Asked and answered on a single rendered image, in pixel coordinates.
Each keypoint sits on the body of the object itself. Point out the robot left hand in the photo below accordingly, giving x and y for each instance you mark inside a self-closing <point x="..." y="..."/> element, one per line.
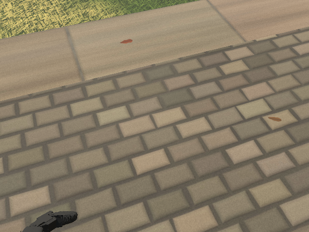
<point x="49" y="221"/>

